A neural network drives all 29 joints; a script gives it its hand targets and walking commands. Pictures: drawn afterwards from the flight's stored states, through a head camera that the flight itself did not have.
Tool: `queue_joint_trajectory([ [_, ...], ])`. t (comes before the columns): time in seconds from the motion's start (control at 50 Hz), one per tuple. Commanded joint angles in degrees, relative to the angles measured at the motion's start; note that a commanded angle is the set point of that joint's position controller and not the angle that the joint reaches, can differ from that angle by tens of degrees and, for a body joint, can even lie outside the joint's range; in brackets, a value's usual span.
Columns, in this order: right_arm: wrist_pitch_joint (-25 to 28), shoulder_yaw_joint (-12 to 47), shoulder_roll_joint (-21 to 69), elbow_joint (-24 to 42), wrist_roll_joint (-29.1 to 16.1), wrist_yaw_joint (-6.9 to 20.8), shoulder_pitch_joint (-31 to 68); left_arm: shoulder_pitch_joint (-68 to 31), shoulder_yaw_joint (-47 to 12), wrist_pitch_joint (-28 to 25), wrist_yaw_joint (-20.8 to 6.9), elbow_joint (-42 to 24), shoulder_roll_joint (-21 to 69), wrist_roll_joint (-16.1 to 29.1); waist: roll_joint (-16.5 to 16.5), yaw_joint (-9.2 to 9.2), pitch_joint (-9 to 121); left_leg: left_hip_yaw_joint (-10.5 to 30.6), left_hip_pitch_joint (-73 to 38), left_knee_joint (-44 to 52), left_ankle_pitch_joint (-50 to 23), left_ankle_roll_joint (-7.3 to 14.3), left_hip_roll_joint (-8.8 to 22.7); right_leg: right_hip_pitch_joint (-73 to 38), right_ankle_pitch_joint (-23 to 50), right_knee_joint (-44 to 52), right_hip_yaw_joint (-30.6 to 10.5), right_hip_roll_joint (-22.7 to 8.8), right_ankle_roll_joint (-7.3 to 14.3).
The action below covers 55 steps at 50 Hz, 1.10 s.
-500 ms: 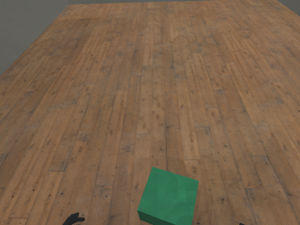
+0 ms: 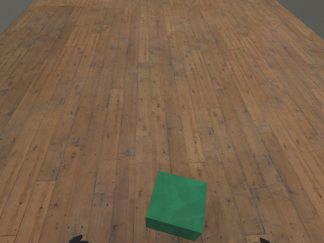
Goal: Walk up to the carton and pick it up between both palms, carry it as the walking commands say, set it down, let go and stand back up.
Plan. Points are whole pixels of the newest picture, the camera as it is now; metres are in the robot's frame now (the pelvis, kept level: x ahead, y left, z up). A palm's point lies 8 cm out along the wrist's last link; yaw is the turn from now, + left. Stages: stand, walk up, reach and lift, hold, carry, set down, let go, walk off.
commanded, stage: walk up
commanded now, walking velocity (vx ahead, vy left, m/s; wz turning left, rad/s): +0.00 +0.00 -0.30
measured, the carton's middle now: (176, 205) +0.43 -0.08 -0.67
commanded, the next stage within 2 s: stand in 1.74 s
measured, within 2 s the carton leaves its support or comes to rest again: neither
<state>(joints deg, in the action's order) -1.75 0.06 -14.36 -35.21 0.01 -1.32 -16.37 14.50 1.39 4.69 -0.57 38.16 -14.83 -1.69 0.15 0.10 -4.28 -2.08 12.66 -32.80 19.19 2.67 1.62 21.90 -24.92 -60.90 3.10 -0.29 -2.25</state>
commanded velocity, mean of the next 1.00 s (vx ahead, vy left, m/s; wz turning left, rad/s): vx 0.02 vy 0.01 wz -0.20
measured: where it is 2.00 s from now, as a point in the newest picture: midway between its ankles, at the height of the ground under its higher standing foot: outside the picture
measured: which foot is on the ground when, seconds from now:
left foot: down 0.00-0.22, up 0.24-0.58, down 0.60-1.00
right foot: up 0.00-0.20, down 0.22-0.62, up 0.64-1.00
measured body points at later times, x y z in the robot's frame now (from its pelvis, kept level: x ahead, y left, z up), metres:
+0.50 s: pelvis -0.03 -0.02 +0.00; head -0.02 -0.04 +0.44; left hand +0.09 +0.24 -0.11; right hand +0.07 -0.27 -0.12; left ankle -0.04 +0.09 -0.70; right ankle -0.01 -0.12 -0.74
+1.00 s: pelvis -0.02 +0.00 +0.00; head +0.01 +0.01 +0.45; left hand +0.13 +0.24 -0.12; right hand +0.05 -0.26 -0.11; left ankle -0.06 +0.10 -0.74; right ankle -0.04 -0.12 -0.71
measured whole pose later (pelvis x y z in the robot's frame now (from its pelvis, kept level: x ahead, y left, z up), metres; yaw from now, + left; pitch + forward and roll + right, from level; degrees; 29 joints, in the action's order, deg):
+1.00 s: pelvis -0.02 +0.00 +0.00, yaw -8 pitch +0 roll -2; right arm -1.7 0.1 -14.4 -35.3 0.0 -0.9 -16.7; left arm 14.0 1.4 3.9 -1.4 38.1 -14.4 -1.7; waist -0.2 0.2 -3.5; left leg -9.7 10.0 -31.3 21.2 1.6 3.8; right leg 20.7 -20.9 -43.4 2.4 -0.1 -1.2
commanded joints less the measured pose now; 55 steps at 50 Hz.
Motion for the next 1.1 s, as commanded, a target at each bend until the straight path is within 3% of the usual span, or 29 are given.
queue_joint_trajectory([
  [0.0, 1.96, -3.33, -7.03, -1.36, 1.32, -1.29, -2.93, -1.27, 3.89, -0.26, -0.29, -1.64, -5.38, 0.0, -10.84, -0.93, 5.71, 7.4, -9.96, 9.54, -46.68, 5.34, 17.17, 8.44, -1.01, -4.36, -4.21, 0.55, -1.3],
  [0.1, 1.19, -4.05, -9.49, -1.01, 1.66, -0.79, -0.32, -3.85, 2.95, -0.67, -0.74, -1.75, -4.67, 0.98, -8.37, -1.36, 6.81, 6.82, -9.53, 8.58, -35.14, 6.07, 16.17, 2.97, -2.48, 13.19, -3.73, -1.03, 0.16],
  [0.12, 0.93, -4.02, -9.43, -0.71, 2.0, -0.53, 0.09, -1.61, 2.67, -1.16, -0.51, -2.27, -3.14, 1.11, -13.22, -0.87, 7.75, 4.99, -9.94, 7.76, -35.95, 5.87, 16.83, 0.75, -0.9, 18.53, -2.67, -0.98, 0.63],
  [0.14, 0.92, -4.04, -9.28, -0.99, 1.83, -0.47, 0.54, -1.0, 2.73, -1.66, -0.31, -1.15, -3.75, 1.18, -8.87, -0.48, 8.73, 4.25, -9.14, 5.97, -36.38, 4.66, 15.15, -1.93, 1.52, 22.1, -1.39, 0.0, 1.32],
  [0.18, -0.07, -4.62, -9.56, -1.22, 1.42, -0.28, 1.89, 3.62, 2.48, -2.15, -0.39, -0.4, -2.74, 0.91, -12.01, 1.77, 8.06, 0.8, -4.07, 1.3, -22.36, 1.97, 13.28, -10.73, 11.88, 38.13, 0.53, 0.48, 2.13],
  [0.2, -0.26, -4.15, -6.89, -0.7, 1.2, 0.32, 2.01, 6.02, 2.54, -2.87, -0.14, 0.28, -5.73, 0.31, -2.35, 1.88, 8.8, -2.2, 3.81, -6.47, -12.9, -1.38, 7.83, -17.49, 22.32, 42.89, -9.07, -7.04, 3.02],
  [0.22, -0.46, -2.64, -2.62, 0.17, 0.56, 0.92, 0.6, 7.18, 3.25, -4.01, 0.29, -0.05, -10.57, -0.2, 13.87, 2.41, 7.92, -2.96, 17.16, -17.85, 9.74, -5.49, 0.24, -21.41, 43.8, 42.36, -26.8, -21.88, 7.69],
  [0.24, -2.2, -3.55, -4.57, 0.13, 0.62, 0.54, 3.01, 11.08, 3.74, -4.3, 0.66, 0.75, -12.68, 0.06, 11.18, 5.63, 6.67, 3.09, 16.94, -21.03, 14.63, -5.31, 1.16, -15.04, 35.78, 45.79, -32.11, -26.28, 11.91],
  [0.28, -2.48, -3.81, -5.72, 1.31, 0.63, 1.05, 4.98, 3.87, 2.8, -3.8, 0.31, -0.37, -8.98, -0.28, 5.17, 2.14, 2.43, 2.78, 15.22, -24.93, 9.41, -5.51, 2.26, -9.32, 23.97, 46.27, -25.62, -20.51, 12.65],
  [0.32, -2.1, -3.97, -5.76, 0.63, 1.31, 1.82, 4.57, -0.3, 3.11, -3.26, 0.45, -1.2, -8.95, -0.38, 9.17, 1.08, 1.44, 1.25, 13.48, -25.0, 6.5, -5.9, 0.73, -5.29, 22.28, 47.64, -22.21, -15.63, 10.12],
  [0.36, -2.5, -3.64, -6.4, 0.28, 1.24, 2.01, 2.03, -1.2, 3.32, -3.42, 0.44, -1.99, -9.12, -0.4, 12.37, 0.67, 2.63, 0.8, 11.21, -22.61, 4.11, -6.43, -0.43, -2.64, 13.93, 47.46, -20.96, -13.96, 8.89],
  [0.4, -2.5, -3.97, -6.35, 0.24, 1.11, 1.69, 3.07, 2.05, 3.66, -3.73, 0.99, -1.31, -9.58, -0.43, 5.79, 2.35, 2.55, 2.68, 14.14, -22.42, 3.73, -6.74, 0.04, -7.25, 15.48, 47.22, -25.49, -16.43, 9.62],
  [0.42, -2.46, -4.03, -6.7, -0.01, 0.69, 1.83, 2.27, 0.68, 3.95, -3.57, 0.53, -1.21, -10.54, -0.42, 10.63, 1.99, 3.12, 0.65, 10.83, -20.77, 4.97, -7.26, 0.61, -4.98, 14.14, 47.11, -22.5, -15.63, 9.66],
  [0.46, -2.48, -2.91, -5.07, 0.53, 0.66, 1.62, 4.27, 1.11, 4.61, -3.26, 0.53, -1.77, -10.65, -0.71, 10.49, 2.6, 1.82, 0.47, 8.58, -15.74, 7.26, -6.39, 0.07, -3.5, 13.46, 47.86, -21.56, -15.48, 10.97],
  [0.56, -0.78, -3.28, -3.88, -2.17, 0.33, 0.73, -3.5, -2.46, 3.91, -2.07, -0.06, -1.37, -9.69, 0.5, 9.46, -1.73, 2.79, -4.77, -7.67, 5.9, 2.59, -4.24, -2.0, 3.02, 15.01, 41.59, -17.22, -10.34, 7.45],
  [0.58, -0.21, -3.24, -5.72, -2.48, 0.98, 0.39, -4.9, 1.02, 2.96, -2.18, 0.02, -0.71, -7.3, 0.48, 7.31, -1.44, 3.9, -0.02, -13.95, 8.99, 0.99, -4.35, 2.96, 7.71, 8.86, 36.87, -15.46, -7.52, 5.68],
  [0.6, 0.52, -3.68, -9.88, -2.57, 1.79, 0.16, -6.63, -2.34, 3.37, -2.4, -0.29, -2.69, -5.09, 0.8, -7.55, -2.08, 0.69, 12.97, -11.88, 15.66, 0.41, -1.41, 14.87, 14.86, 2.16, 24.79, -8.84, -1.64, 2.73],
  [0.62, 0.15, -4.43, -12.87, -2.04, 1.19, 0.1, -5.58, -1.78, 2.5, -2.11, -0.66, -1.9, -4.11, 1.34, -17.56, -1.93, -1.73, 16.0, -5.79, 19.07, -8.87, 2.21, 24.59, 13.87, -5.31, 12.64, -3.28, 1.86, 0.36],
  [0.64, 0.74, -4.58, -12.25, -1.49, 1.84, -0.09, -4.71, -5.09, 3.19, -1.46, -0.3, -1.93, -5.81, 0.02, -7.28, -2.74, -0.86, 19.78, -4.12, 18.49, -16.22, 3.25, 27.4, 12.56, -5.97, 6.06, -5.68, 0.35, 0.89],
  [0.68, 1.01, -4.24, -10.43, -1.79, 1.57, -0.65, -2.0, -1.77, 3.68, -0.82, -0.51, -0.23, -6.14, -0.01, -3.65, -0.73, -0.57, 13.89, -3.47, 17.65, -22.08, 5.42, 25.0, 10.63, -2.45, -2.29, -6.16, 0.01, 0.4],
  [0.74, 1.69, -2.97, -6.6, -1.1, 1.21, -0.34, -0.01, -0.83, 3.08, -0.62, -1.13, 1.21, -4.22, 0.66, -14.15, 0.33, 0.23, 4.86, -3.55, 20.83, -7.75, 0.77, 14.93, 10.49, 5.27, -3.66, -3.57, -0.67, 0.1],
  [0.76, 1.36, -3.27, -7.75, -0.62, 0.93, -0.97, 1.16, -1.11, 3.49, -0.51, -1.06, -0.01, -5.29, 0.22, -8.85, 0.12, -0.85, 5.84, -4.47, 18.3, -18.92, 4.27, 17.82, 11.56, 2.84, -5.07, -2.03, 0.92, 0.15],
  [0.8, 1.73, -3.67, -8.39, -2.7, 1.02, -0.44, -5.34, -2.27, 3.12, -1.08, -1.66, 0.38, -4.21, 0.08, -9.63, -2.52, 1.24, 3.66, -12.75, 19.07, -12.3, 4.34, 18.18, 15.18, 5.42, -2.61, -2.3, -1.67, 0.03],
  [0.82, 1.17, -3.26, -8.33, -2.48, 0.73, -0.8, -2.85, -2.2, 2.98, -1.09, -0.99, 0.28, -4.31, 0.53, -8.99, -1.05, -2.05, 0.78, -11.6, 14.2, -35.18, 5.4, 18.52, 13.95, 2.48, -0.47, -2.07, -1.59, -1.21],
  [0.94, 0.43, -3.64, -9.61, -2.7, 1.02, -0.29, -3.61, -3.93, 1.79, -2.31, -0.88, -1.5, -1.92, 1.33, -14.48, -2.38, 8.3, -2.81, -15.98, 3.22, -44.12, 4.55, 15.66, 3.56, 1.44, 21.15, 0.63, -0.11, 1.63],
  [0.98, 0.58, -3.64, -8.46, -2.68, 0.45, 0.0, -1.06, -0.04, 1.8, -2.75, -0.14, 0.48, -1.78, 1.52, -7.23, 0.03, 7.8, -0.4, -8.77, 2.36, -40.86, 3.12, 14.98, -6.09, 10.63, 32.63, 0.86, 1.15, 1.91],
  [1.02, 0.49, -2.29, -5.03, -1.11, 0.06, 0.41, 1.09, 6.61, 2.57, -4.11, 0.52, 1.35, -6.04, 0.25, -2.51, 2.38, 12.01, -6.12, 0.94, -8.08, -21.64, -3.14, 7.76, -17.8, 41.04, 39.25, -10.79, -10.16, 5.91],
  [1.04, -0.36, -2.12, -2.43, 0.04, -0.48, 1.02, 1.82, 7.73, 2.43, -4.69, 0.39, 2.16, -8.67, 0.12, 9.98, 3.55, 11.02, -4.88, 11.5, -15.9, 10.97, -4.94, 0.73, -22.12, 63.15, 37.23, -23.05, -19.85, 10.66],
  [1.08, -2.23, -2.84, -4.3, -1.18, -0.37, 0.87, -0.16, 10.74, 3.38, -5.75, 1.28, 2.28, -8.55, -0.28, 10.49, 3.81, 8.13, 1.68, 14.96, -21.86, 15.98, -5.57, 1.22, -19.88, 61.13, 39.68, -29.6, -23.87, 14.31],
])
